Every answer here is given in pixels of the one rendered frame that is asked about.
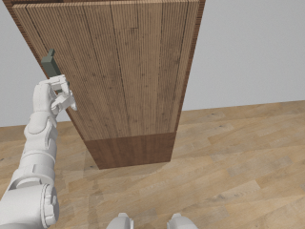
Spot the left robot hand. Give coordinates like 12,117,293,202
32,74,77,118

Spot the robot shin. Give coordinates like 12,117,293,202
118,213,128,217
172,213,181,219

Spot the handle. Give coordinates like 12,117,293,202
41,49,70,94

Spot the cupboard door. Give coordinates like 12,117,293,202
12,0,200,141

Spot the robot left forearm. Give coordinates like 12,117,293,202
0,111,58,207

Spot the robot left shin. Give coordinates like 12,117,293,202
118,213,128,217

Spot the left robot upper arm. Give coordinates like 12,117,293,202
0,183,60,229

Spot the robot right shin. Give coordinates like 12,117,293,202
172,213,181,219

